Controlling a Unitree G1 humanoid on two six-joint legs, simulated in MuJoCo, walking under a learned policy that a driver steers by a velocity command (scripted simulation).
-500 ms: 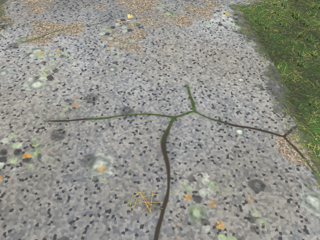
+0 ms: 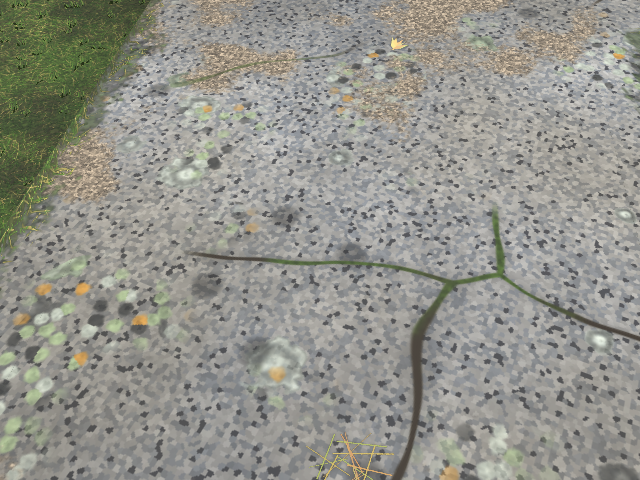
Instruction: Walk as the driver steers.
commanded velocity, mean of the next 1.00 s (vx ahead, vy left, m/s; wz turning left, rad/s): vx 0.45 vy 0.00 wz -0.07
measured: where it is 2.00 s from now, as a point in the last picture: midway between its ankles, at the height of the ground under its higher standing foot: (327, 393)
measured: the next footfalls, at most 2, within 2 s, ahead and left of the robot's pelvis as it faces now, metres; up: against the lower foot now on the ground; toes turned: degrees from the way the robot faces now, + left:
left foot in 0.22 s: +0.28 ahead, +0.14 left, +0.00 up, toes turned +10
right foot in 0.76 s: +0.63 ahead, -0.03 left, +0.00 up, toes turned -2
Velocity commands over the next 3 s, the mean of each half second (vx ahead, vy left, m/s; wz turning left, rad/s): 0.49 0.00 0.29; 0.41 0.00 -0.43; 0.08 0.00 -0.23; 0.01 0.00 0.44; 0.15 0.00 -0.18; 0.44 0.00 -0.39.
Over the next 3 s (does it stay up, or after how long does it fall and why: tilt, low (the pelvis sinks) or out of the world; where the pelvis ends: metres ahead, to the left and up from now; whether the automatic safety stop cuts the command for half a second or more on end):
stays up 0.97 0.05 -0.02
